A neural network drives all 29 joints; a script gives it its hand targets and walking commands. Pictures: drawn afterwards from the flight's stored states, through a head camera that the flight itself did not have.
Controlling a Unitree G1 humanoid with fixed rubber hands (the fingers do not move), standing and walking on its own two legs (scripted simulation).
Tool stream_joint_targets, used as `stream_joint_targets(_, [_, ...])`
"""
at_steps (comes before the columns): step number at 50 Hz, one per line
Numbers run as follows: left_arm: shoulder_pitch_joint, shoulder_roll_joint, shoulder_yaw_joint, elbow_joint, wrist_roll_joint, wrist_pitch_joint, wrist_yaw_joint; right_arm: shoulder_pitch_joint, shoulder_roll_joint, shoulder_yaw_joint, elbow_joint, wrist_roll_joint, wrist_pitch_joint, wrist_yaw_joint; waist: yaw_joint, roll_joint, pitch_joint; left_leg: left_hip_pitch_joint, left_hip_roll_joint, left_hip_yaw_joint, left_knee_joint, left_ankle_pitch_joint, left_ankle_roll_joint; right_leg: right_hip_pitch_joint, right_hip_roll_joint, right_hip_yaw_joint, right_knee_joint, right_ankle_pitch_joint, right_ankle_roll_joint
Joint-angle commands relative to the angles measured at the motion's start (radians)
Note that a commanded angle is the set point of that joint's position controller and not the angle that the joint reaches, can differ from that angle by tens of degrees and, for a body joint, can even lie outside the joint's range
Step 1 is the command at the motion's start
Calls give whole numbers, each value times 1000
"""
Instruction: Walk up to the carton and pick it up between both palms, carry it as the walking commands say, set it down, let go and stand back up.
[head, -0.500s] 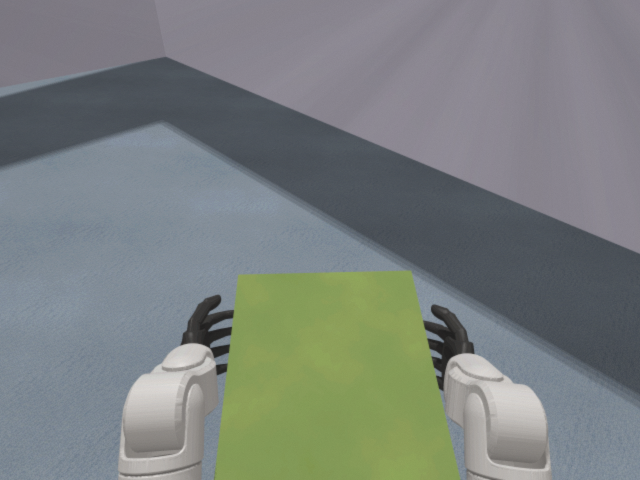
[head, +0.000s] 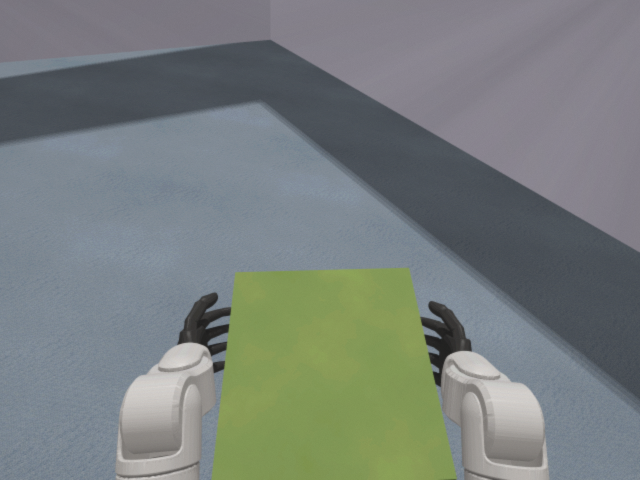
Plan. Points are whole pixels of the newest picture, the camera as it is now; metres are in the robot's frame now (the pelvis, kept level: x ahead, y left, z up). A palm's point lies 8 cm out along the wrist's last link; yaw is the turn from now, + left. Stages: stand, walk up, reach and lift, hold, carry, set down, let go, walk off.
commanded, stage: carry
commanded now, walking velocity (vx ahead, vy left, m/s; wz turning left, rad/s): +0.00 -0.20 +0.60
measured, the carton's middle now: (324, 397) +0.25 +0.01 +0.02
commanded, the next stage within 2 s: none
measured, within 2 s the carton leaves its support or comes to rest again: neither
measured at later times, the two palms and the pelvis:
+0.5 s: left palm out of the picture +0.13 +0.18 +0.08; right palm (412, 383) +0.24 -0.08 +0.08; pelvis -0.04 -0.06 -0.01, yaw +24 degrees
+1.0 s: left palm out of the picture +0.07 +0.14 +0.09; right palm (413, 374) +0.25 -0.08 +0.08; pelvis -0.03 -0.14 +0.00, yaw +41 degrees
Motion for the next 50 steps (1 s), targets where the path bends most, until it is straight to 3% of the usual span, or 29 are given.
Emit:
stream_joint_targets(1, [-534, -977, -757, -233, -390, -46, -136, -372, 915, 501, -226, 322, -68, 121, -32, 246, -332, 325, 229, -545, -372, -85, 7, -8, 32, 37, -126, 57, -31])
stream_joint_targets(5, [-538, -1004, -760, -264, -408, -46, -144, -415, 937, 534, -288, 334, -71, 124, -31, 314, -324, 235, 187, -463, -375, -96, -12, 189, 72, -4, -395, 25, -69])
stream_joint_targets(7, [-518, -970, -739, -239, -403, -39, -147, -422, 895, 541, -283, 325, -61, 118, -23, 357, -299, 68, 161, -408, -439, -279, -57, 387, 64, -37, -573, 54, -96])
stream_joint_targets(8, [-511, -991, -724, -228, -398, -36, -149, -441, 898, 556, -296, 324, -57, 116, -18, 297, -294, -50, 77, -275, -412, -314, -104, 563, 50, -83, -679, 74, -108])
stream_joint_targets(9, [-504, -973, -707, -239, -390, -35, -151, -446, 901, 569, -318, 325, -57, 106, -6, 71, -314, -145, 17, -169, -235, -366, -117, 673, -41, -8, -753, -19, -112])
stream_joint_targets(10, [-558, -964, -691, -247, -380, -39, -150, -473, 895, 585, -333, 320, -52, 101, -13, -261, -300, -240, -132, 61, 167, -335, -96, 578, -335, 265, -896, -201, -180])
stream_joint_targets(11, [-538, -983, -699, -238, -372, -40, -153, -496, 893, 592, -346, 319, -50, 109, -15, -232, -254, -268, -33, 111, 421, -347, -87, 387, -524, 287, -868, -84, -253])
stream_joint_targets(14, [-472, -954, -649, -188, -343, -25, -156, -520, 885, 591, -317, 332, -37, 103, -4, -26, -199, -235, 69, 65, 556, -260, -50, 337, -390, 92, -719, 209, -228])
stream_joint_targets(15, [-470, -946, -658, -211, -354, -40, -157, -495, 907, 611, -309, 344, -41, 104, -5, -135, -206, -211, 57, 92, 480, -255, -64, 414, -327, 14, -652, 416, -217])
stream_joint_targets(18, [-456, -949, -657, -227, -375, -45, -158, -497, 899, 602, -327, 352, -45, 99, 6, -204, -258, -94, 34, 164, 318, -272, -56, 394, -335, -47, -580, 509, -215])
stream_joint_targets(22, [-473, -934, -667, -231, -377, -34, -148, -469, 892, 577, -279, 349, -37, 95, -5, -185, -272, 57, 20, 204, 53, -234, -28, 380, -338, -130, -460, 573, -191])
stream_joint_targets(23, [-455, -937, -653, -206, -373, -31, -145, -491, 885, 582, -306, 352, -39, 91, -20, -148, -304, 159, 53, 147, -97, -122, -26, 341, -325, -164, -383, 490, -147])
stream_joint_targets(24, [-427, -919, -647, -187, -369, -29, -148, -459, 872, 576, -290, 346, -36, 98, -33, -71, -301, 279, 115, -19, -129, -53, -5, 175, -297, -164, -321, 291, -96])
stream_joint_targets(25, [-484, -923, -672, -227, -371, -26, -149, -507, 864, 563, -306, 344, -40, 96, -28, 172, -235, 348, 317, -362, -198, 136, 53, -35, -217, -156, -187, 55, -46])
stream_joint_targets(26, [-504, -929, -694, -242, -394, -25, -151, -453, 859, 535, -264, 317, -47, 87, -31, 349, -250, 374, 458, -717, -243, 443, 172, -173, -53, -119, -48, -126, 11])
stream_joint_targets(27, [-471, -946, -712, -222, -393, -28, -150, -455, 866, 541, -305, 332, -52, 92, -19, 298, -278, 434, 411, -655, -197, 493, 183, -215, -64, 7, 77, -119, 2])
stream_joint_targets(28, [-542, -967, -750, -292, -427, -48, -153, -495, 904, 550, -347, 346, -67, 96, -19, 172, -301, 445, 371, -617, -207, 383, 157, -221, -37, 18, 87, -85, 3])
stream_joint_targets(30, [-553, -1022, -769, -327, -457, -63, -159, -452, 963, 562, -335, 359, -80, 105, -26, 221, -312, 460, 313, -460, -163, 486, 134, -219, -85, 64, 44, 0, -5])
stream_joint_targets(31, [-529, -998, -744, -300, -437, -67, -158, -446, 935, 564, -336, 352, -81, 104, -26, 188, -302, 422, 289, -437, -168, 506, 103, -159, -58, 40, -12, -12, -11])
stream_joint_targets(34, [-503, -988, -744, -310, -439, -62, -149, -430, 922, 560, -351, 350, -78, 99, -36, 259, -305, 386, 259, -399, -154, 622, 90, -55, -14, -11, -160, 30, 0])
stream_joint_targets(37, [-462, -977, -724, -293, -426, -51, -149, -450, 910, 582, -371, 347, -68, 89, -25, 283, -315, 286, 233, -391, -127, 569, 65, 131, -3, -17, -435, 120, -27])
stream_joint_targets(38, [-400, -948, -690, -243, -401, -38, -147, -436, 877, 581, -348, 335, -54, 84, -13, 249, -331, 154, 204, -314, -99, 347, 39, 296, -11, -64, -585, 222, -35])
stream_joint_targets(39, [-456, -969, -690, -282, -413, -47, -152, -440, 919, 600, -354, 353, -56, 85, -10, 90, -341, -7, 116, -203, 40, 97, 1, 498, -125, 7, -639, 281, -56])
stream_joint_targets(40, [-477, -941, -679, -279, -402, -48, -151, -455, 923, 601, -377, 353, -53, 83, -7, -265, -347, -300, -30, -1, 255, -393, -53, 665, -400, 233, -663, 550, -129])
stream_joint_targets(41, [-458, -935, -659, -259, -383, -49, -146, -539, 903, 641, -412, 378, -48, 88, -3, -353, -331, -290, 5, 86, 439, -513, -71, 550, -507, 325, -646, 709, -240])
stream_joint_targets(43, [-434, -935, -648, -280, -377, -55, -151, -508, 917, 645, -385, 383, -51, 91, -2, -143, -304, -250, 47, 109, 483, -404, -68, 517, -426, 131, -598, 725, -255])
stream_joint_targets(45, [-379, -954, -622, -252, -361, -60, -150, -529, 939, 662, -404, 396, -51, 90, 2, -227, -286, -209, 57, 120, 440, -336, -58, 494, -356, 33, -573, 780, -214])
stream_joint_targets(49, [-407, -951, -648, -269, -384, -65, -154, -493, 929, 640, -371, 388, -54, 89, 9, -259, -326, -34, 33, 181, 231, -266, -60, 449, -346, -75, -490, 790, -214])
stream_joint_targets(50, [-389, -952, -655, -260, -375, -64, -146, -471, 903, 616, -366, 386, -56, 90, 10, -210, -321, -5, 31, 176, 167, -276, -57, 416, -356, -82, -469, 782, -213])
